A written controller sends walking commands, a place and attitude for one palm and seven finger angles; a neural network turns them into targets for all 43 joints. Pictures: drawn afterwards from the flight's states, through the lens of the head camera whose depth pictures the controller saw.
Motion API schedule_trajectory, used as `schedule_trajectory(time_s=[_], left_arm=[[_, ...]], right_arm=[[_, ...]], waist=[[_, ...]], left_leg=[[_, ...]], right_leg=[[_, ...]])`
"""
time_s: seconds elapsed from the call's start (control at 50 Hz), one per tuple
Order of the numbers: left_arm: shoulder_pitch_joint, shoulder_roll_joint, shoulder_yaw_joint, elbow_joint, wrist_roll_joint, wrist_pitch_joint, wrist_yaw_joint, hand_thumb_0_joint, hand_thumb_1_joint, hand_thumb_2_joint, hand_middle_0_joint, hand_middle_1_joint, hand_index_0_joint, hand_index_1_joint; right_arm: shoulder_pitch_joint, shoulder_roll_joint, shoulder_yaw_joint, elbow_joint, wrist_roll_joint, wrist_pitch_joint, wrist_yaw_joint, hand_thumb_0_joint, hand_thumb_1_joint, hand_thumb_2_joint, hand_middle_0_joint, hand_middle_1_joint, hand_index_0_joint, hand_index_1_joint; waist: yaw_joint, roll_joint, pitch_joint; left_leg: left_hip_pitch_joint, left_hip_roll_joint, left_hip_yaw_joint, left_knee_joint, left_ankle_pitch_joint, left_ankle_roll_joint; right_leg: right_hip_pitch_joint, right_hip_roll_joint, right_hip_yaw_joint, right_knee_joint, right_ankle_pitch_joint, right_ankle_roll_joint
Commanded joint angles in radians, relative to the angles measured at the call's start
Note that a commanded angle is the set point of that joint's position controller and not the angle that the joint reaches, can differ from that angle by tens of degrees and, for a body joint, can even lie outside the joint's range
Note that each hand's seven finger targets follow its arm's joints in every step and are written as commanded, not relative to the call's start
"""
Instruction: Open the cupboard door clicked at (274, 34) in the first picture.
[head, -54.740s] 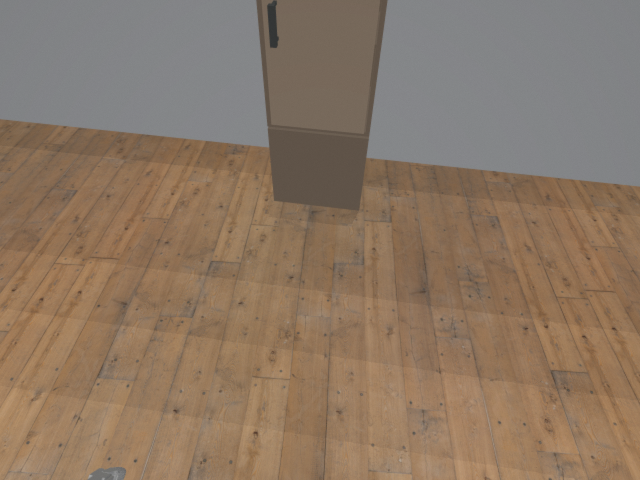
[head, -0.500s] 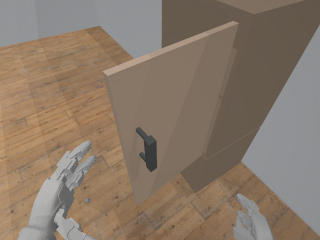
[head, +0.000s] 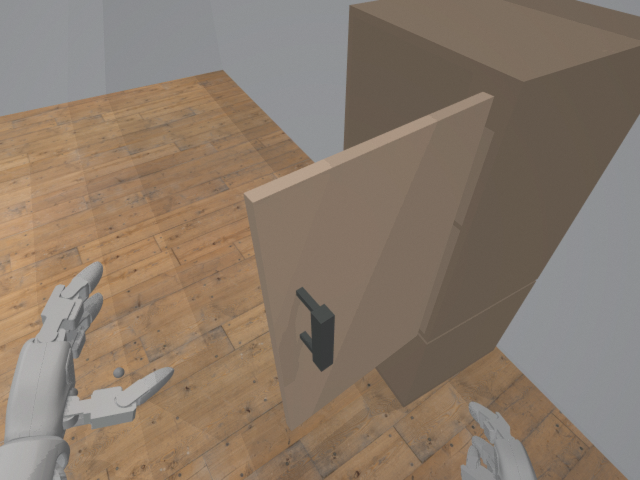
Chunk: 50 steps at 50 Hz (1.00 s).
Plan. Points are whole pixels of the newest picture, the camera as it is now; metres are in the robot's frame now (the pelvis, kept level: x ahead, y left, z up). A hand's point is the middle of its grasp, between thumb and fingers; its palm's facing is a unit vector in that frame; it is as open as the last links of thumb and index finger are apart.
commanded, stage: draw the hand back to the body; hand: left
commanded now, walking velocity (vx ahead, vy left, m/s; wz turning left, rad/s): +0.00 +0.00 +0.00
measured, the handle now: (313, 329) +0.30 +0.05 +0.03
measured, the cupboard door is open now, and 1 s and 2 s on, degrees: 97 97 97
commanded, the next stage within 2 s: step back with the hand held close in 0.66 s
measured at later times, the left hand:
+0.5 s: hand (86, 336) +0.19 +0.25 +0.16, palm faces +0.45 -0.81 -0.38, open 7.7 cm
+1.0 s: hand (90, 343) +0.19 +0.24 +0.17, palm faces +0.39 -0.79 -0.47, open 7.4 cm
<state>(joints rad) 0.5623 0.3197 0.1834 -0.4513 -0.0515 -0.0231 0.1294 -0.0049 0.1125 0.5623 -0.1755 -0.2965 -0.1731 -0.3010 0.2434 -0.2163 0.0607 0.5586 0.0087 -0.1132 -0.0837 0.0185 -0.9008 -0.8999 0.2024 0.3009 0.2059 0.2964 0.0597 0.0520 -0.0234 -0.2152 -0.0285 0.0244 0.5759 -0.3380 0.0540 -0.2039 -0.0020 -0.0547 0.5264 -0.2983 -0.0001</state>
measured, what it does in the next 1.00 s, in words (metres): stands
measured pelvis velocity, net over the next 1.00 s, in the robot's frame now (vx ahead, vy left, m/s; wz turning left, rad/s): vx -0.02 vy -0.02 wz -0.03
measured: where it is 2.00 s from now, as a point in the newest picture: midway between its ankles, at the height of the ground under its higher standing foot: outside the picture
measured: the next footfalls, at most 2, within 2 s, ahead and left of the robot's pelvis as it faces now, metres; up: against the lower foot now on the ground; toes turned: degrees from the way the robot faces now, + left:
right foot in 1.98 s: -0.28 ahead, -0.11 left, +0.00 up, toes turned -3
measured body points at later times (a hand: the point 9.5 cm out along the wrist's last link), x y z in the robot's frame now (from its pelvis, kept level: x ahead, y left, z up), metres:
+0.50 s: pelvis +0.00 -0.01 +0.01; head -0.01 -0.03 +0.46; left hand +0.16 +0.29 +0.18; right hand +0.19 -0.23 -0.07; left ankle -0.02 +0.08 -0.73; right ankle -0.01 -0.12 -0.73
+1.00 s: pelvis -0.02 -0.02 +0.01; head -0.02 -0.04 +0.46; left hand +0.16 +0.28 +0.19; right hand +0.16 -0.26 -0.07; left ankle -0.02 +0.08 -0.73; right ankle -0.01 -0.12 -0.73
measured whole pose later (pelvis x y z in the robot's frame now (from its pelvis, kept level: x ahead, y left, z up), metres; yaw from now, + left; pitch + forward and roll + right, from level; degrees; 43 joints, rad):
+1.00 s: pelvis -0.02 -0.02 +0.01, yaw -2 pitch -1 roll -1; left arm 0.52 0.37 0.38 -0.40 -0.05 -0.15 0.11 0.01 0.89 0.90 -0.21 -0.30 -0.20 -0.30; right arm 0.17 -0.25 0.00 0.59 0.01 -0.04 -0.06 0.02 -0.90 -0.90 0.20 0.30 0.21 0.30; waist 0.03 0.07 0.01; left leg -0.18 0.01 0.04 0.43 -0.23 0.03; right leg -0.17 0.04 -0.03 0.37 -0.18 -0.03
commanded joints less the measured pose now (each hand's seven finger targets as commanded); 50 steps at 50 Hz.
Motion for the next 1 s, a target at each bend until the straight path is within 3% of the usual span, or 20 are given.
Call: schedule_trajectory(time_s=[0.0, 0.04, 0.26, 0.32, 0.42, 0.54, 0.66, 0.72, 0.76, 0.78, 0.8, 0.82, 0.84, 0.88, 0.98], left_arm=[[-0.084, 0.142, 0.135, -0.218, 0.004, -0.080, 0.011, 0.000, 0.445, 0.705, -0.184, -0.300, -0.184, -0.300], [-0.086, 0.159, 0.168, -0.189, 0.003, -0.083, 0.012, 0.000, 0.515, 0.735, -0.186, -0.300, -0.186, -0.300], [-0.183, 0.221, 0.287, -0.186, -0.014, -0.103, 0.012, 0.000, 0.900, 0.900, -0.200, -0.300, -0.200, -0.300], [-0.160, 0.166, 0.236, -0.149, -0.014, -0.099, 0.000, 0.000, 0.900, 0.900, -0.200, -0.300, -0.200, -0.300], [-0.171, 0.197, 0.258, -0.174, -0.013, -0.106, 0.000, 0.000, 0.900, 0.900, -0.200, -0.300, -0.200, -0.300], [-0.179, 0.221, 0.278, -0.174, -0.013, -0.112, 0.005, 0.000, 0.900, 0.900, -0.200, -0.300, -0.200, -0.300], [-0.183, 0.188, 0.249, -0.138, -0.016, -0.116, 0.002, 0.000, 0.900, 0.900, -0.200, -0.300, -0.200, -0.300], [-0.182, 0.196, 0.257, -0.152, -0.015, -0.126, 0.002, 0.000, 0.900, 0.900, -0.200, -0.300, -0.200, -0.300], [-0.249, 0.227, 0.274, -0.200, -0.014, -0.133, 0.006, 0.000, 0.900, 0.900, -0.200, -0.300, -0.200, -0.300], [-0.321, 0.341, 0.401, -0.219, -0.009, -0.170, 0.012, 0.000, 0.900, 0.900, -0.200, -0.300, -0.200, -0.300], [-0.203, 0.264, 0.348, -0.121, -0.007, -0.173, 0.001, 0.000, 0.900, 0.900, -0.200, -0.300, -0.200, -0.300], [-0.156, 0.229, 0.314, -0.109, -0.003, -0.175, -0.006, 0.000, 0.900, 0.900, -0.200, -0.300, -0.200, -0.300], [-0.154, 0.226, 0.306, -0.131, 0.000, -0.184, -0.007, 0.000, 0.900, 0.900, -0.200, -0.300, -0.200, -0.300], [-0.097, 0.215, 0.296, -0.116, 0.000, -0.185, -0.006, 0.000, 0.900, 0.900, -0.200, -0.300, -0.200, -0.300], [-0.044, 0.254, 0.331, -0.165, 0.000, -0.183, 0.009, 0.000, 0.900, 0.900, -0.200, -0.300, -0.200, -0.300]], right_arm=[[-0.136, -0.115, -0.055, -0.143, -0.001, -0.060, -0.002, 0.000, -0.900, -0.900, 0.200, 0.300, 0.200, 0.300], [-0.146, -0.118, -0.058, -0.131, -0.003, -0.057, 0.001, 0.000, -0.900, -0.900, 0.200, 0.300, 0.200, 0.300], [-0.167, -0.116, -0.070, -0.101, -0.004, -0.044, 0.009, 0.000, -0.900, -0.900, 0.200, 0.300, 0.200, 0.300], [-0.165, -0.119, -0.075, -0.096, -0.003, -0.036, 0.017, 0.000, -0.900, -0.900, 0.200, 0.300, 0.200, 0.300], [-0.174, -0.120, -0.083, -0.097, -0.004, -0.030, 0.017, 0.000, -0.900, -0.900, 0.200, 0.300, 0.200, 0.300], [-0.187, -0.113, -0.079, -0.087, -0.004, -0.040, 0.011, 0.000, -0.900, -0.900, 0.200, 0.300, 0.200, 0.300], [-0.192, -0.110, -0.078, -0.083, -0.002, -0.045, 0.011, 0.000, -0.900, -0.900, 0.200, 0.300, 0.200, 0.300], [-0.192, -0.110, -0.083, -0.080, -0.003, -0.050, 0.010, 0.000, -0.900, -0.900, 0.200, 0.300, 0.200, 0.300], [-0.201, -0.112, -0.081, -0.080, -0.002, -0.056, 0.010, 0.000, -0.900, -0.900, 0.200, 0.300, 0.200, 0.300], [-0.179, -0.134, -0.082, -0.112, 0.009, -0.037, 0.008, 0.000, -0.900, -0.900, 0.200, 0.300, 0.200, 0.300], [-0.173, -0.125, -0.086, -0.092, 0.001, -0.021, 0.006, 0.000, -0.900, -0.900, 0.200, 0.300, 0.200, 0.300], [-0.169, -0.132, -0.090, -0.098, -0.002, -0.008, 0.010, 0.000, -0.900, -0.900, 0.200, 0.300, 0.200, 0.300], [-0.179, -0.135, -0.093, -0.104, -0.002, 0.000, 0.010, 0.000, -0.900, -0.900, 0.200, 0.300, 0.200, 0.300], [-0.173, -0.139, -0.100, -0.112, -0.002, 0.015, 0.010, 0.000, -0.900, -0.900, 0.200, 0.300, 0.200, 0.300], [-0.172, -0.138, -0.114, -0.142, 0.007, 0.050, 0.004, 0.000, -0.900, -0.900, 0.200, 0.300, 0.200, 0.300]], waist=[[-0.002, 0.029, -0.054], [0.004, 0.005, -0.039], [0.010, 0.040, -0.047], [0.002, 0.018, -0.025], [0.008, 0.003, -0.066], [0.012, 0.021, -0.037], [0.005, 0.010, 0.015], [0.008, 0.006, -0.017], [0.007, 0.044, -0.028], [-0.037, 0.000, 0.058], [-0.042, -0.041, 0.038], [-0.044, -0.048, 0.015], [-0.042, -0.007, 0.000], [-0.045, -0.009, -0.042], [-0.046, -0.055, -0.120]], left_leg=[[0.048, 0.070, -0.062, -0.164, 0.356, -0.059], [0.046, 0.071, -0.061, -0.177, 0.363, -0.060], [0.101, 0.063, -0.041, -0.208, 0.391, -0.056], [0.108, 0.064, -0.034, -0.211, 0.398, -0.051], [0.122, 0.057, -0.023, -0.207, 0.391, -0.041], [0.115, 0.050, -0.019, -0.209, 0.352, -0.038], [0.111, 0.051, -0.020, -0.230, 0.268, -0.035], [0.123, 0.047, -0.013, -0.224, 0.271, -0.032], [0.126, 0.047, -0.017, -0.227, 0.267, -0.033], [0.053, 0.062, -0.035, -0.199, 0.182, -0.015], [0.069, 0.057, -0.039, -0.172, 0.181, -0.012], [0.073, 0.058, -0.035, -0.167, 0.194, -0.015], [0.072, 0.058, -0.037, -0.172, 0.229, -0.017], [0.072, 0.071, -0.030, -0.177, 0.278, -0.020], [0.042, 0.090, -0.033, -0.171, 0.367, -0.024]], right_leg=[[0.076, 0.001, 0.016, -0.097, 0.208, -0.029], [0.098, 0.004, 0.015, -0.112, 0.220, -0.031], [0.144, 0.003, 0.028, -0.157, 0.273, -0.029], [0.130, 0.005, 0.027, -0.167, 0.279, -0.024], [0.155, 0.003, 0.034, -0.172, 0.303, -0.022], [0.152, 0.002, 0.043, -0.191, 0.293, -0.026], [0.119, 0.004, 0.045, -0.216, 0.211, -0.022], [0.133, 0.003, 0.049, -0.217, 0.219, -0.021], [0.138, 0.000, 0.053, -0.218, 0.217, -0.022], [0.027, -0.041, 0.164, -0.272, 0.248, -0.023], [0.018, -0.064, 0.171, -0.282, 0.264, -0.026], [0.020, -0.071, 0.171, -0.279, 0.275, -0.026], [0.034, -0.073, 0.154, -0.261, 0.320, -0.027], [0.051, -0.069, 0.141, -0.228, 0.374, -0.019], [0.094, -0.067, 0.119, -0.158, 0.474, -0.008]])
